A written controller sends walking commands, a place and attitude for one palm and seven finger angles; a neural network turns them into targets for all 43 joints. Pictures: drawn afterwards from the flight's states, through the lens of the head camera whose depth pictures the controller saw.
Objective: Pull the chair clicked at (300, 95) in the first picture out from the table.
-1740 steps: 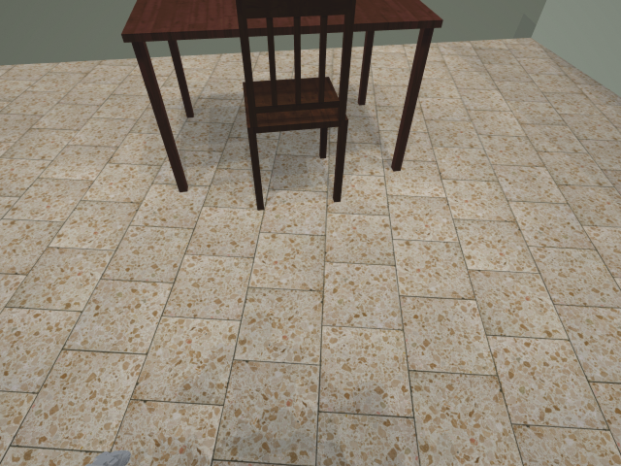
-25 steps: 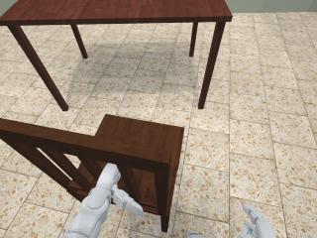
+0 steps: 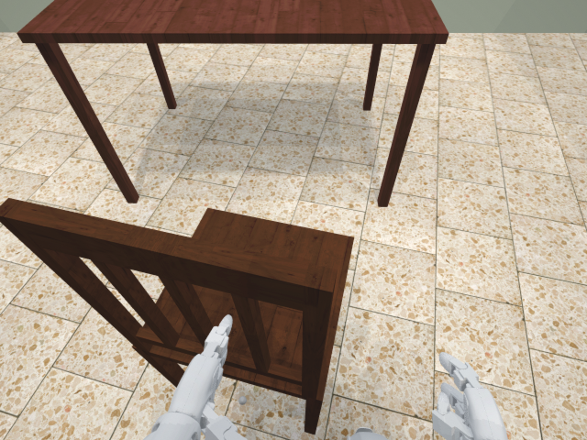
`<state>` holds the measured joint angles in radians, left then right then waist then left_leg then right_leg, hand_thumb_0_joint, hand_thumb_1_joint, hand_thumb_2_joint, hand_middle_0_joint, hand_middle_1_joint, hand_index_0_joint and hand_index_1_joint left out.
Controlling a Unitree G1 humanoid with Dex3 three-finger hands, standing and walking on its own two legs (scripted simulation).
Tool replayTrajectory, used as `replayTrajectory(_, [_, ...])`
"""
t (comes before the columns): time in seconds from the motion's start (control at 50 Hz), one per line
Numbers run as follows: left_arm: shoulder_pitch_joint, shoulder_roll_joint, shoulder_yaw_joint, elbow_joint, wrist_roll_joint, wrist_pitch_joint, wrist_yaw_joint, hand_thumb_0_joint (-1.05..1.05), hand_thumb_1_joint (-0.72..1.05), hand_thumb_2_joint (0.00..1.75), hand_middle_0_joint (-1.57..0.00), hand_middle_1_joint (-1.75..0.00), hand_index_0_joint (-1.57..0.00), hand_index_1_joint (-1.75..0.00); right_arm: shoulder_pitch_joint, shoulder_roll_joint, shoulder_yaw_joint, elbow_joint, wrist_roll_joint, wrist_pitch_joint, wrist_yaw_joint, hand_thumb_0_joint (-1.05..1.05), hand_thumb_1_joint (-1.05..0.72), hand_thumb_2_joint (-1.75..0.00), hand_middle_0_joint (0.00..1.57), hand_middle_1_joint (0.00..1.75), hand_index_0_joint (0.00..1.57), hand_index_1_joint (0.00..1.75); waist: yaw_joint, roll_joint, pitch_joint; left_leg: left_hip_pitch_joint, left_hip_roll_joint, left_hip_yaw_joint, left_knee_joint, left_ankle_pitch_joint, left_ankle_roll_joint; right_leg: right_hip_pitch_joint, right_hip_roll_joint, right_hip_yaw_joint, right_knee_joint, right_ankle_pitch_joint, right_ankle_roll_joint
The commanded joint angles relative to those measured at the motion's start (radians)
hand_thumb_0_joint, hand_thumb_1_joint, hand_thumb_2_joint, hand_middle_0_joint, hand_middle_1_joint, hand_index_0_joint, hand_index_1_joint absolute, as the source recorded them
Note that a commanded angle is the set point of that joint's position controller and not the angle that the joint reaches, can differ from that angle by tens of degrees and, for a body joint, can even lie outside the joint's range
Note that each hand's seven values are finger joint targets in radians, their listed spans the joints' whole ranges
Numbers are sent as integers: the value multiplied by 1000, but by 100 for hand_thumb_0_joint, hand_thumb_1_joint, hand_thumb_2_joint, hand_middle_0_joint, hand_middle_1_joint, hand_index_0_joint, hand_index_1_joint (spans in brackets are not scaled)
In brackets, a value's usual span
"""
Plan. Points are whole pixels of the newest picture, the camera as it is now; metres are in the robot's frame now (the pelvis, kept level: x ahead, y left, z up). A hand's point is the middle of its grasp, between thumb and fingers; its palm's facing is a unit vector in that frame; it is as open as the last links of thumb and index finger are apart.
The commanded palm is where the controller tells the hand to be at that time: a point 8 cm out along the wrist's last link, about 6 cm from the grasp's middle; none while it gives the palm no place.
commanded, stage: draw the fingers out of the gap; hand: left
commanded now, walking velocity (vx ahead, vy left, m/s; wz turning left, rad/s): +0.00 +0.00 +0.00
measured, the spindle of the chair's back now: (198, 320) +0.30 +0.15 -0.04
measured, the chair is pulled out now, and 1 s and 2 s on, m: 0.64 0.64 0.64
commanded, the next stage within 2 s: draw the hand back to the body in 0.22 s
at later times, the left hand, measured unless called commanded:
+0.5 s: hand (215, 417) +0.16 +0.09 +0.03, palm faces +0.02 -1.00 +0.06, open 17.4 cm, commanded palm +0.13 +0.15 +0.03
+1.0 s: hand (121, 387) +0.18 +0.17 +0.10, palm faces +0.19 -0.93 -0.30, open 16.4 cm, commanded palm +0.14 +0.22 +0.13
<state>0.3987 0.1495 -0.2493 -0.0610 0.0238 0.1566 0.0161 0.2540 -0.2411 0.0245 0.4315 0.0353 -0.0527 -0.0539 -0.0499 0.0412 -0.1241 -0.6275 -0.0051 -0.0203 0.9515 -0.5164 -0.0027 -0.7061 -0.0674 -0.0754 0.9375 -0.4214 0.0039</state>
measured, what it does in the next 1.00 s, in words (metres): stands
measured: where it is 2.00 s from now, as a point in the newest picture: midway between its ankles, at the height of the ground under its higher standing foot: outside the picture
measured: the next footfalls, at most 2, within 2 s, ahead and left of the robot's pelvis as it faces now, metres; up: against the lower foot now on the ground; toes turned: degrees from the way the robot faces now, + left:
none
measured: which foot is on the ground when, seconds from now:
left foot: down 0.00-1.00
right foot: down 0.00-1.00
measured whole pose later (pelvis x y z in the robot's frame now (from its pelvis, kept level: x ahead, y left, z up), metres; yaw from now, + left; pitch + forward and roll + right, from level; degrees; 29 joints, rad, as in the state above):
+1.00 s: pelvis +0.01 +0.00 +0.01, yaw +0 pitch +8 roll -1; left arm 0.75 0.27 0.04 -0.54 -0.07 -0.03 0.13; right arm 0.28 -0.21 -0.01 0.46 0.05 -0.03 -0.12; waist 0.02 0.08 -0.13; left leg -0.53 0.01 -0.04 0.92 -0.53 -0.01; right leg -0.60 -0.05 -0.09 0.89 -0.43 0.00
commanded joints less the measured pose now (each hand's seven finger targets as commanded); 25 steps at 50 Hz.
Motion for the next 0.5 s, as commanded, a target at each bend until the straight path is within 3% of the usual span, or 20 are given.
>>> replayTrajectory(0.0, [13, 17, -3, -256, 8, -36, 7, 0, -55, 20, 0, 0, 0, 0, -48, -113, -47, -186, 0, -51, -10, 0, -90, -90, 20, 30, 20, 30, -12, -72, -161, 27, -11, -16, -138, 246, 28, 154, 23, 1, -125, 168, -17])
replayTrajectory(0.06, [94, 13, -12, -299, 15, -31, 17, 0, -55, 20, 0, 0, 0, 0, -50, -105, -48, -207, 0, -49, -11, 0, -90, -90, 20, 30, 20, 30, -5, -96, -150, 4, -13, -13, -128, 245, 29, 153, 24, 2, -118, 168, -17])
replayTrajectory(0.1, [101, 21, -21, -343, 28, -32, 26, 0, -55, 20, 0, 0, 0, 0, -46, -106, -49, -214, 0, -49, -12, 0, -90, -90, 20, 30, 20, 30, -10, -69, -151, 8, -13, -14, -121, 252, 29, 138, 24, 4, -109, 175, -18])
replayTrajectory(0.2, [217, 38, -17, -396, 47, -30, 32, 0, -55, 20, 0, 0, 0, 0, -44, -95, -54, -232, 0, -45, -15, 0, -90, -90, 20, 30, 20, 30, 0, -72, -142, -21, -17, -11, -103, 237, 30, 128, 26, 11, -99, 157, -20])
replayTrajectory(0.26, [280, 8, -59, -440, 50, -36, 23, 0, -55, 20, 0, 0, 0, 0, -42, -91, -57, -251, 3, -45, -16, 0, -90, -90, 20, 30, 20, 30, -6, -80, -141, -29, -18, -11, -88, 236, 32, 113, 27, 11, -91, 156, -17])
replayTrajectory(0.32, [340, 18, -64, -479, 53, -45, 20, 0, -55, 20, 0, 0, 0, 0, -42, -91, -62, -258, 5, -48, -19, 0, -90, -90, 20, 30, 20, 30, -2, -55, -145, -30, -17, -15, -78, 253, 32, 98, 28, 7, -73, 167, -19])
replayTrajectory(0.34, [276, -105, -26, -607, -111, -171, 36, 0, -55, 20, 0, 0, 0, 0, -55, -65, -53, -247, 6, -79, -17, 0, -90, -90, 20, 30, 20, 30, 7, -125, -131, -70, -28, -16, -46, 238, 19, 62, 41, -25, -59, 166, -13])
replayTrajectory(0.38, [319, -24, 32, -565, -102, -263, 51, 0, -55, 20, 0, 0, 0, 0, -56, -79, -58, -211, 5, -102, -17, 0, -90, -90, 20, 30, 20, 30, 22, -96, -121, -89, -26, -20, -40, 205, 14, 34, 48, -25, -35, 109, -21])
replayTrajectory(0.4, [309, -13, 52, -607, -119, -297, 56, 0, -55, 20, 0, 0, 0, 0, -44, -79, -62, -207, 6, -110, -15, 0, -90, -90, 20, 30, 20, 30, 24, -55, -165, -78, -28, -15, -31, 211, 14, 38, 43, -15, -28, 111, -20])
replayTrajectory(0.48, [325, -16, 69, -614, -112, -457, 62, 0, -55, 20, 0, 0, 0, 0, -48, -64, -74, -170, 8, -123, 6, 0, -90, -90, 20, 30, 20, 30, 40, 9, -159, -106, -17, -21, 2, 246, -1, -17, 48, -15, 33, 110, -29])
